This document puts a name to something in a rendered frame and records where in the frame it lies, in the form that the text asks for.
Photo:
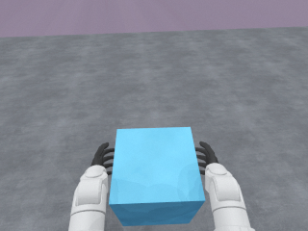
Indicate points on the robot right forearm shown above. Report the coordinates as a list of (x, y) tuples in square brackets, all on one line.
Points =
[(226, 198)]

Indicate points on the robot left forearm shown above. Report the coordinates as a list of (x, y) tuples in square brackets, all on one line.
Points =
[(89, 201)]

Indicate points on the robot right hand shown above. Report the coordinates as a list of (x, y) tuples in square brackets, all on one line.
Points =
[(209, 158)]

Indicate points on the carton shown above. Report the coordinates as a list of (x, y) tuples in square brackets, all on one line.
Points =
[(155, 178)]

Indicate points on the robot left hand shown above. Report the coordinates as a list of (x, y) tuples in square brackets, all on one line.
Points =
[(99, 158)]

